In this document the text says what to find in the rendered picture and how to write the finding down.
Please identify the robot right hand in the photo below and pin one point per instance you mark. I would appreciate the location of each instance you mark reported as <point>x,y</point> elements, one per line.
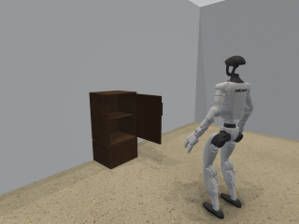
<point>241,129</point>

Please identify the robot right upper arm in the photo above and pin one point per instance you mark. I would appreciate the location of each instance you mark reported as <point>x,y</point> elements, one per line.
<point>249,104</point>

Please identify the robot left foot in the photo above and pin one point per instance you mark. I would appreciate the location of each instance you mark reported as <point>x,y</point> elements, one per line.
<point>209,207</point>

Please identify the robot left hand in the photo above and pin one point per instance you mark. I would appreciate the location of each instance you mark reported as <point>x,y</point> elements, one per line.
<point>192,139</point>

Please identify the robot right forearm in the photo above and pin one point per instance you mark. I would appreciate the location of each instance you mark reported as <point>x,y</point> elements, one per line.
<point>241,123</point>

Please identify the robot left upper arm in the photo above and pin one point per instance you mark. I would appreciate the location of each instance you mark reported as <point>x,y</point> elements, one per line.
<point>220,90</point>

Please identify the robot left forearm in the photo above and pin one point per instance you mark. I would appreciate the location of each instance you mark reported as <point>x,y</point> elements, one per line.
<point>206,122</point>

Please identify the humanoid robot torso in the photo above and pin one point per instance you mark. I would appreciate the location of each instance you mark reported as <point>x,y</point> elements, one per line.
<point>233,108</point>

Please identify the cupboard door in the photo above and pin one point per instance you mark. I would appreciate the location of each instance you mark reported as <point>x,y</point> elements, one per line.
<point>148,112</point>

